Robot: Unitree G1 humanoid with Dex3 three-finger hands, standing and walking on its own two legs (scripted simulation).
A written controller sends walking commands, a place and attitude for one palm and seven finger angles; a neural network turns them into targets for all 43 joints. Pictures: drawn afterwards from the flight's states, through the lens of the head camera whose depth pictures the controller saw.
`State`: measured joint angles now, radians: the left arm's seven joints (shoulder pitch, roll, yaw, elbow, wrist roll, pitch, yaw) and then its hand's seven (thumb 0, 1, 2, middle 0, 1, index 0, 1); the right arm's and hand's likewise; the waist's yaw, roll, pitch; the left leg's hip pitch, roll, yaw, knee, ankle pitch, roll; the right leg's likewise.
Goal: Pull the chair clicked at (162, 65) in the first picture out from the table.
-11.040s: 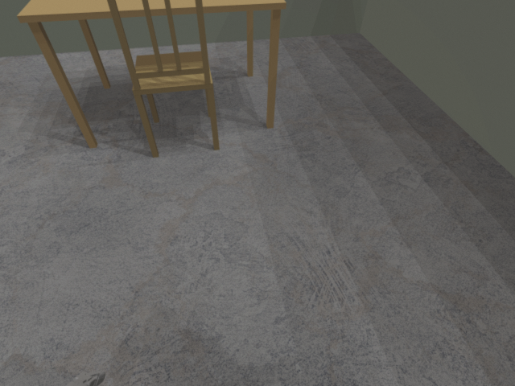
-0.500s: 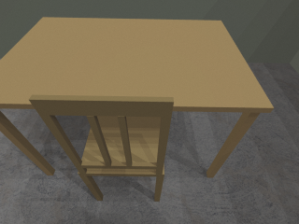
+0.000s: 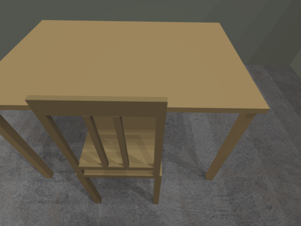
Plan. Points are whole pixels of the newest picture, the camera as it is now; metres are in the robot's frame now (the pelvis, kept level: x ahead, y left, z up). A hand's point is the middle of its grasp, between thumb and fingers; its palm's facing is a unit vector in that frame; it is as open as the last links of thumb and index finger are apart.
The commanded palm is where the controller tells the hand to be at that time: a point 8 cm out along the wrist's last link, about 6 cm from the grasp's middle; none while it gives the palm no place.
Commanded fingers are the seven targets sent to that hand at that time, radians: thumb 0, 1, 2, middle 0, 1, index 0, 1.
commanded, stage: look again from close up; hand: left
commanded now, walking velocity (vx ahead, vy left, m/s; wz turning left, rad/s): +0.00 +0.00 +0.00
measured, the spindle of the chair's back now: (98, 144) +0.39 +0.22 -0.09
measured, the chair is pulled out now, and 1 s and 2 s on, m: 0.00 0.00 0.00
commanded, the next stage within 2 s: raise the hand toward the chair's back in 0.52 s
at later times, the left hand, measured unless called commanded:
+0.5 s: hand out of the picture -0.02 +0.16 -0.18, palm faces +0.03 -0.98 -0.18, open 7.4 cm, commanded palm none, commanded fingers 0.00 0.90 0.90 -0.20 -0.30 -0.20 -0.30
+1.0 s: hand (102, 213) +0.17 +0.14 -0.04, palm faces -0.01 -1.00 +0.10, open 8.8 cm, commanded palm +0.11 +0.22 -0.07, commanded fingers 0.00 0.43 0.70 -0.15 -0.23 -0.15 -0.23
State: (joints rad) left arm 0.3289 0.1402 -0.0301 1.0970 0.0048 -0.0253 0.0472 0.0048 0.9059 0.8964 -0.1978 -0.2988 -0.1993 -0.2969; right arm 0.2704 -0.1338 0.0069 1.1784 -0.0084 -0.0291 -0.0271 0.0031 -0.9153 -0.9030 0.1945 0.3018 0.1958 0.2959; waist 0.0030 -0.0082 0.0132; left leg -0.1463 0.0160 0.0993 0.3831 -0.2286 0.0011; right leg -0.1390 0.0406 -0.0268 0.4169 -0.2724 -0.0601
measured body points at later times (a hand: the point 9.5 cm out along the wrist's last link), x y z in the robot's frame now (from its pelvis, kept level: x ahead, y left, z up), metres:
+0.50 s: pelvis +0.00 -0.01 +0.00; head +0.01 -0.01 +0.45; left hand -0.02 +0.21 -0.16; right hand -0.02 -0.21 -0.16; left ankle -0.02 +0.12 -0.74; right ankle -0.03 -0.08 -0.74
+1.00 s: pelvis -0.03 +0.01 -0.06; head -0.01 +0.03 +0.38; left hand +0.16 +0.19 -0.05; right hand +0.19 -0.24 -0.10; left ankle -0.02 +0.12 -0.74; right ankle -0.03 -0.08 -0.74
